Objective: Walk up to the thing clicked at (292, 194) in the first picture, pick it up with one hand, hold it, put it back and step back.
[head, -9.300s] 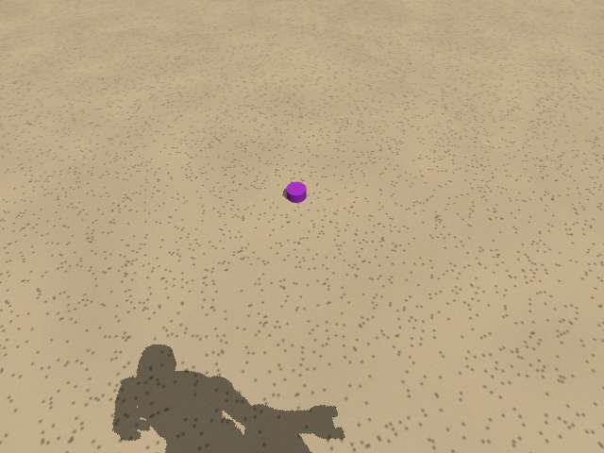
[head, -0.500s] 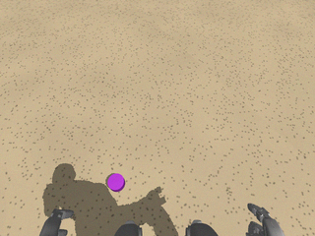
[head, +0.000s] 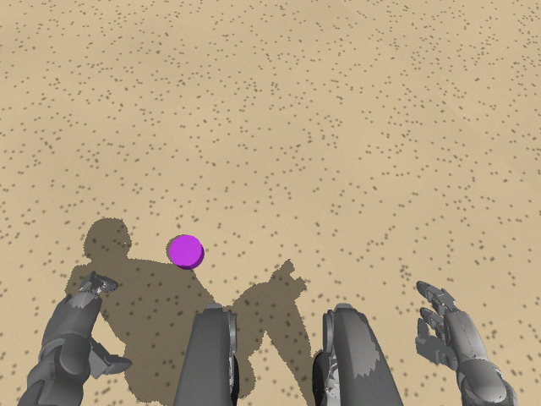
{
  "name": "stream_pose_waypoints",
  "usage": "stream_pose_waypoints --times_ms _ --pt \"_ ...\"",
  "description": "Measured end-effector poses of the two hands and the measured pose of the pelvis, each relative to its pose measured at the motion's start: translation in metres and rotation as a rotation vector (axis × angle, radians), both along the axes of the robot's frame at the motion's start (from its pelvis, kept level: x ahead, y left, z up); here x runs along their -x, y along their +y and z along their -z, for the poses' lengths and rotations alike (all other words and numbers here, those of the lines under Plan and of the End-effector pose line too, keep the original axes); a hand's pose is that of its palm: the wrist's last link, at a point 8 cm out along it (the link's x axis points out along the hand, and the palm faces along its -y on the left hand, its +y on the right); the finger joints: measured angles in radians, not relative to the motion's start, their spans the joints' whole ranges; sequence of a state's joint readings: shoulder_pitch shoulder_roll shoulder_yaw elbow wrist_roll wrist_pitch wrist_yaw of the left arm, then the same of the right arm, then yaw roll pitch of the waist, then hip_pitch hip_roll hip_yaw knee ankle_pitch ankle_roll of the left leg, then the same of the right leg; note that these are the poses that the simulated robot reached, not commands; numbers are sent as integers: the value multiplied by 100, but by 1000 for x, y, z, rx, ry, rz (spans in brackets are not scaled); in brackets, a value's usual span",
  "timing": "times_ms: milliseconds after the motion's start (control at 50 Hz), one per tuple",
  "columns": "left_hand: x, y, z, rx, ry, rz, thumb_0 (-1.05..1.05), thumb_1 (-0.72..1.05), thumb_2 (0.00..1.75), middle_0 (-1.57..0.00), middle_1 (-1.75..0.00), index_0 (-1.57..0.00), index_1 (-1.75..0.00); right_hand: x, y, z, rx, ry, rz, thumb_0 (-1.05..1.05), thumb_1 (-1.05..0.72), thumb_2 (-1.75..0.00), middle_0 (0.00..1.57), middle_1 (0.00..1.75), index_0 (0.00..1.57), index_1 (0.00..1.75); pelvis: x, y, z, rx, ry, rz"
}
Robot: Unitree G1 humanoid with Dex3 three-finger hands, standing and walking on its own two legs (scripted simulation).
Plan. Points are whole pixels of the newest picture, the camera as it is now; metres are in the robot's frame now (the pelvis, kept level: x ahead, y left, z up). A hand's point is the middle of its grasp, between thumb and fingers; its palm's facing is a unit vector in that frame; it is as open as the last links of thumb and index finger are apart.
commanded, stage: rise first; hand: left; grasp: from above
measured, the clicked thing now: (187, 252) +0.45 +0.25 -0.54
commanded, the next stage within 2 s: approach in 1.78 s
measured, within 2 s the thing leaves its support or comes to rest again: neither
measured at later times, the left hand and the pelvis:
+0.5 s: hand (136, 288) +0.32 +0.31 -0.32, palm faces -0.49 -0.19 -0.85, open 14.1 cm; pelvis -0.05 +0.00 -0.17, yaw -4 degrees
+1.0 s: hand (148, 273) +0.36 +0.31 -0.38, palm faces -0.48 -0.03 -0.88, open 14.2 cm; pelvis -0.05 +0.01 -0.22, yaw -5 degrees
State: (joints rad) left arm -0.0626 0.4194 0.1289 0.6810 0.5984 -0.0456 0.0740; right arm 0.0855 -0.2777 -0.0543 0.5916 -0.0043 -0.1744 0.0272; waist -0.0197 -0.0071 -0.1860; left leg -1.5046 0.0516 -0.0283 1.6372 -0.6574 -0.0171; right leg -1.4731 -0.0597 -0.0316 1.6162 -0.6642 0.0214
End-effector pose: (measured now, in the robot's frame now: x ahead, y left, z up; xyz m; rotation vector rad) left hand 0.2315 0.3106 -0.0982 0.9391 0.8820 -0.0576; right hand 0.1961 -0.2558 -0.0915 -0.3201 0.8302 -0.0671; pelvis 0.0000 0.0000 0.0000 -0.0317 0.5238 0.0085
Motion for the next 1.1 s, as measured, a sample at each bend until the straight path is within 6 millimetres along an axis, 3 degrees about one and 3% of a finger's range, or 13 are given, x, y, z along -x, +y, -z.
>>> stream_pose_waypoints --times_ms 100,220,380,500,620,1100 --pt "-31 2 40 -87 -39 108 0 -53 100 -6 -109 -6 -109 24 -9 61 -1 91 21 0 -86 -89 20 30 21 30 14 -2 45 5 51 7" --pt "-55 3 88 -154 -46 235 0 -53 101 -7 -108 -6 -108 71 -16 125 -3 233 47 0 -87 -89 20 30 21 30 32 -4 94 14 80 17" --pt "-82 3 137 -229 -106 376 0 -53 102 -7 -107 -6 -107 133 -19 179 19 391 97 0 -87 -89 20 30 21 30 49 -1 144 33 75 28" --pt "-97 3 162 -275 -123 451 0 -53 104 -7 -106 -6 -106 165 -19 195 39 473 132 0 -88 -89 20 30 21 30 54 3 167 48 66 31" --pt "-114 1 181 -311 -137 517 0 -54 104 -7 -103 -6 -103 180 -19 203 60 511 145 0 -89 -90 20 30 21 30 55 6 183 61 62 35" --pt "-145 -6 238 -376 -164 608 0 -53 101 -8 -100 -7 -100 179 -21 242 96 568 88 0 -90 -90 20 30 21 30 51 6 229 71 58 46"
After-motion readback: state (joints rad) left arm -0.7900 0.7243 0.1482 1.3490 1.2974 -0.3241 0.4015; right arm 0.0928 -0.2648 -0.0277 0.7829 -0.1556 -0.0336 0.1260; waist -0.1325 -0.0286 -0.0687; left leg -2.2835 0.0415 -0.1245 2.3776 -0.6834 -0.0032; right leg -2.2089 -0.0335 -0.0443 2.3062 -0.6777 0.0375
